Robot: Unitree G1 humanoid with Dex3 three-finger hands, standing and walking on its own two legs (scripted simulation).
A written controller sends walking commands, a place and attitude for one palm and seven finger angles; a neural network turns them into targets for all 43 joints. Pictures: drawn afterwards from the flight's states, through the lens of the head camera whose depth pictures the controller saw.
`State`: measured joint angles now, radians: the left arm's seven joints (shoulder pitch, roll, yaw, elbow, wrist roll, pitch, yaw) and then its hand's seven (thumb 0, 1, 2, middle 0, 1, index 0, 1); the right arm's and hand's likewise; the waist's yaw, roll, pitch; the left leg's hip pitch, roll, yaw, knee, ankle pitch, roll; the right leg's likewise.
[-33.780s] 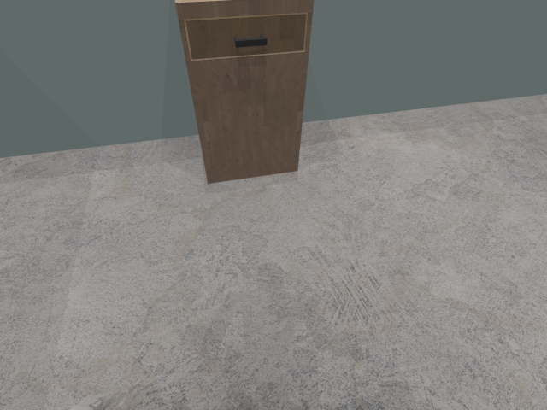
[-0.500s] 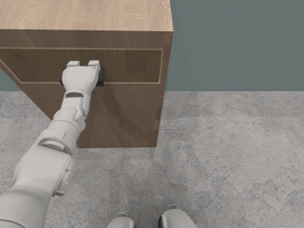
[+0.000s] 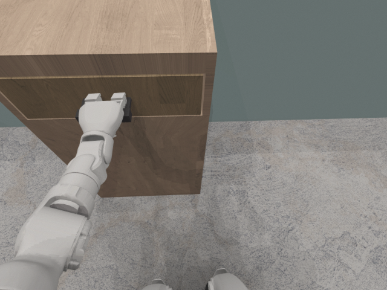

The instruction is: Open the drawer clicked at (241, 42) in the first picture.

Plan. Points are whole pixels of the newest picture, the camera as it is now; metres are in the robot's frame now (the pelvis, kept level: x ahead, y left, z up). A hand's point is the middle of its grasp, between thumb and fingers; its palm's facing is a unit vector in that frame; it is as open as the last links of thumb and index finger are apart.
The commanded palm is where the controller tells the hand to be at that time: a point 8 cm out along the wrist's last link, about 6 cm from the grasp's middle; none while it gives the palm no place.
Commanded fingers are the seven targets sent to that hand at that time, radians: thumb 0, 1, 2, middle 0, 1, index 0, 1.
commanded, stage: pull the drawer open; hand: left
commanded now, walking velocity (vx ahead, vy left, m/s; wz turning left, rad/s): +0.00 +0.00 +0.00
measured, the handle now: (105, 108) +0.52 +0.18 +0.02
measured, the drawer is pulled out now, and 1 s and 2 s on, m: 0.00 0.02 0.15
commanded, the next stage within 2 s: none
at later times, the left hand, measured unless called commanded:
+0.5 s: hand (108, 130) +0.48 +0.17 -0.01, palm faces -0.01 +0.00 -1.00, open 5.4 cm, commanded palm +0.46 +0.17 +0.05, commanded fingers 0.00 0.90 0.90 -0.40 -1.35 -0.40 -1.35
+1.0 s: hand (107, 137) +0.46 +0.17 +0.00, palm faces -0.04 -0.05 -1.00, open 5.5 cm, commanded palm +0.41 +0.17 +0.05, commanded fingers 0.00 0.90 0.90 -0.40 -1.35 -0.40 -1.35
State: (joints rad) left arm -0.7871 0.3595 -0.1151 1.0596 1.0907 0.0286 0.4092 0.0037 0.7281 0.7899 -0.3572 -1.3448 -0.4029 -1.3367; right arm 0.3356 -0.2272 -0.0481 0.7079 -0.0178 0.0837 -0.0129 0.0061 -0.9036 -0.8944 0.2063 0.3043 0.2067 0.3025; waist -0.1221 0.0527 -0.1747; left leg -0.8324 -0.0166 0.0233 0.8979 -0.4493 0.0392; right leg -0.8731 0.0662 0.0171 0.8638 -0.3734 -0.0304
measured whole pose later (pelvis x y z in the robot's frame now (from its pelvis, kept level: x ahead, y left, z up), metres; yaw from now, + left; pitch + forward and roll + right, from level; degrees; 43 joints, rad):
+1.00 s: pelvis +0.01 +0.01 +0.01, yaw -2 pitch +21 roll -1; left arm -0.63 0.35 -0.10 0.92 1.09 0.00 0.42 0.01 0.75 0.77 -0.31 -1.34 -0.40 -1.35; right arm 0.38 -0.24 -0.07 0.72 -0.01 0.11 -0.01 0.01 -0.90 -0.89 0.21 0.30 0.21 0.30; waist -0.10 0.05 -0.18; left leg -0.77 -0.01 0.05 0.85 -0.45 0.05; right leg -0.82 0.08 0.05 0.83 -0.36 -0.02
